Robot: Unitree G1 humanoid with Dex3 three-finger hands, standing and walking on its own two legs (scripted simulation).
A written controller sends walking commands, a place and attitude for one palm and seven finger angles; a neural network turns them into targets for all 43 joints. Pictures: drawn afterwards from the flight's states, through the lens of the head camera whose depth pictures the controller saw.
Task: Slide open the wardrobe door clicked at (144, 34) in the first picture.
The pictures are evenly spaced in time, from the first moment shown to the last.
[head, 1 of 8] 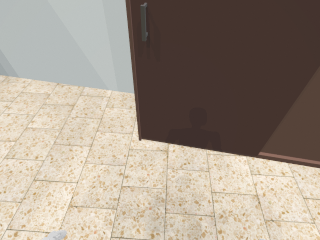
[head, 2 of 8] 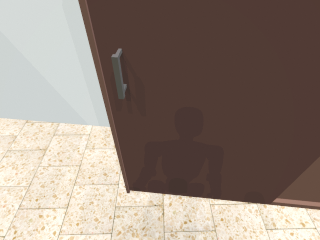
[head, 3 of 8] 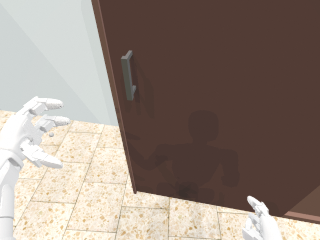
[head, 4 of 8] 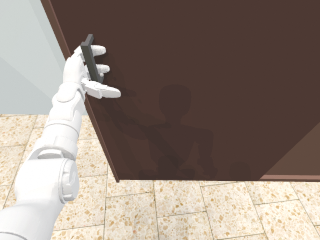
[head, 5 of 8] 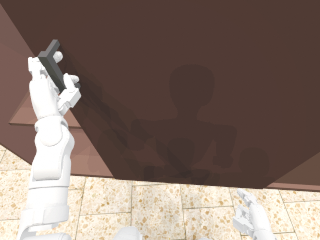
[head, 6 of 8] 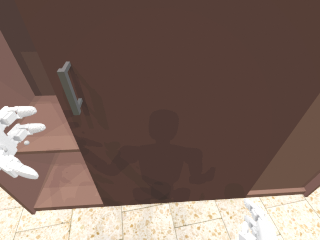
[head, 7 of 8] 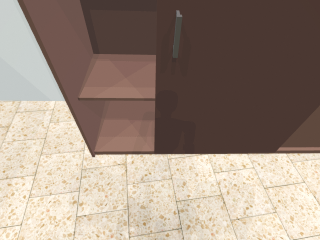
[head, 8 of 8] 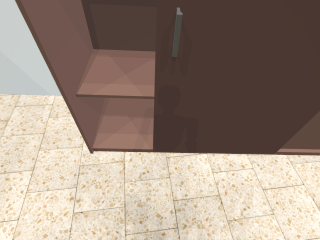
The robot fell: no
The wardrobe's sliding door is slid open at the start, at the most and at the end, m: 0.00 0.42 0.42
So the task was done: yes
